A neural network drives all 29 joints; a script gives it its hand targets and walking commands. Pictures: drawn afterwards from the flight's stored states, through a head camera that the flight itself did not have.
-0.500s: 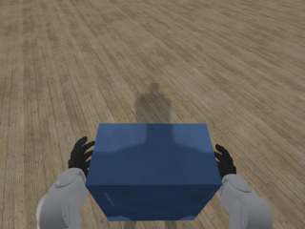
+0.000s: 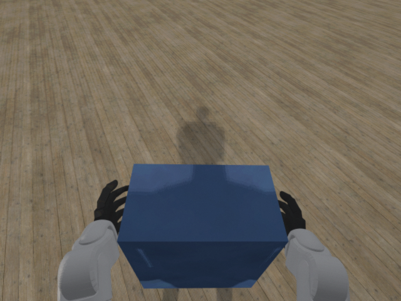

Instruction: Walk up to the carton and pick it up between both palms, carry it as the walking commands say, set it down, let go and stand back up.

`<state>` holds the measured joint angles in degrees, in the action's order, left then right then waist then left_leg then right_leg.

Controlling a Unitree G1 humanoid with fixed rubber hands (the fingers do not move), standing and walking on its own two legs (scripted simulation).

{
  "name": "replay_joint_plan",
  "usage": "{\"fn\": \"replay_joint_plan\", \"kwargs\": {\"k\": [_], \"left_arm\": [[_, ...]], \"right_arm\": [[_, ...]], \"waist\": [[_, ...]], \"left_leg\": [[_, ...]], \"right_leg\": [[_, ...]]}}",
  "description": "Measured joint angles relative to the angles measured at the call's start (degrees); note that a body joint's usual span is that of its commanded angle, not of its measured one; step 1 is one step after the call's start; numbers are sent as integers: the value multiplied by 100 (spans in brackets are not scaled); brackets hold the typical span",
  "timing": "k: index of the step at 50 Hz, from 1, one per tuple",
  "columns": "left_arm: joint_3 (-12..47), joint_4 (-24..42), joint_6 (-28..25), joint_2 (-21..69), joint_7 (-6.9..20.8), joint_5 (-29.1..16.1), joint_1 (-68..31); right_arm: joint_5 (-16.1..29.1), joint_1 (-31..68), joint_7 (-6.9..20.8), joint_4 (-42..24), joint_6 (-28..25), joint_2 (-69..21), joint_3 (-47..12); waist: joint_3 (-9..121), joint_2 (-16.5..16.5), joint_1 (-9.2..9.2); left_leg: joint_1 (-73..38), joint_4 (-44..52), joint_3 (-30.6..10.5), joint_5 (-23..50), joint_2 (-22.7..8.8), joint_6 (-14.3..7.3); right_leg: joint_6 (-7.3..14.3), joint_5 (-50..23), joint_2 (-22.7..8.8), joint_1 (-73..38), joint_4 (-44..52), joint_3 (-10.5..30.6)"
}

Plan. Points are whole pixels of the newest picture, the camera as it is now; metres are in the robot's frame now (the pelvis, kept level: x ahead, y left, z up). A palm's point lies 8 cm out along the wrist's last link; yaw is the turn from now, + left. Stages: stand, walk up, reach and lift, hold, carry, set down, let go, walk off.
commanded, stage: carry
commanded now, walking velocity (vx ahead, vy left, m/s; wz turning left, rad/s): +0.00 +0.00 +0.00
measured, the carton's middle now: (199, 233) +0.26 +0.01 +0.01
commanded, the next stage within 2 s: hold in 0.12 s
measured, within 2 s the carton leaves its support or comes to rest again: neither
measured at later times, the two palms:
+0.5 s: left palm (113, 233) +0.24 +0.17 +0.05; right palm (293, 252) +0.22 -0.16 +0.04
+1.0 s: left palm (125, 203) +0.31 +0.17 +0.04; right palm (286, 232) +0.26 -0.16 +0.02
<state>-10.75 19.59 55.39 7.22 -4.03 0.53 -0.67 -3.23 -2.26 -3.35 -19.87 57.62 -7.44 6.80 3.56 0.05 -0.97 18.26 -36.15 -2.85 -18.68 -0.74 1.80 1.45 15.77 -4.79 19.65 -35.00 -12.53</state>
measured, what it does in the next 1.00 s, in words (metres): stands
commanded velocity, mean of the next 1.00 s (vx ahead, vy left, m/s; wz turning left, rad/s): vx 0.00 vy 0.00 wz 0.00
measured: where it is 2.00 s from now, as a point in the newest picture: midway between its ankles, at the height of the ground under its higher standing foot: outside the picture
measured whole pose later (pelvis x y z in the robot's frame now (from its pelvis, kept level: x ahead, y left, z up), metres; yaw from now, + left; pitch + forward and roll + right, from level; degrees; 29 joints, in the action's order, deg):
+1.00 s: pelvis -0.03 +0.02 +0.01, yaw -3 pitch -6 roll -1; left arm -16.5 -36.3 29.3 2.2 2.5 14.5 -28.3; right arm -13.0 20.7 0.5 28.3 34.7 -4.7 20.3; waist -3.1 -0.4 -0.5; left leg 11.0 -32.5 -2.8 -15.8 1.0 -0.3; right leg 1.7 10.9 -0.1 12.6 -28.4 -3.6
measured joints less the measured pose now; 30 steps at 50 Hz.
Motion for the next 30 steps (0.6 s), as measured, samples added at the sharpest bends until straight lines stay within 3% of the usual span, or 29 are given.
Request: {"fn": "replay_joint_plan", "kwargs": {"k": [6, 11, 20, 30], "left_arm": [[0, -311, -294, 0, 57, 91, -48], [0, -1366, -999, -107, 160, 249, -81], [29, -1341, -1349, -221, 314, 249, -75], [31, -2168, -1445, -330, 445, 304, -612]], "right_arm": [[0, 66, 11, 313, -278, 6, 52], [-15, 106, -1, 1417, -1006, 238, -99], [-17, -9, -78, 1412, -1478, 247, -264], [-27, 73, -251, 1621, -1420, 284, -174]], "waist": [[1, -7, 0], [-463, 35, 0], [-551, 37, 12], [-572, 28, 47]], "left_leg": [[0, 1, 0, 0, -1, 0], [-453, 164, -1, 39, -114, -8], [-583, 378, 0, 232, -140, -8], [-649, 378, 0, 345, -119, -8]], "right_leg": [[0, 0, 1, 1, 0, 0], [40, -160, 173, -521, 359, 25], [47, -394, 229, -684, 659, 27], [82, -505, 312, -733, 660, 205]]}}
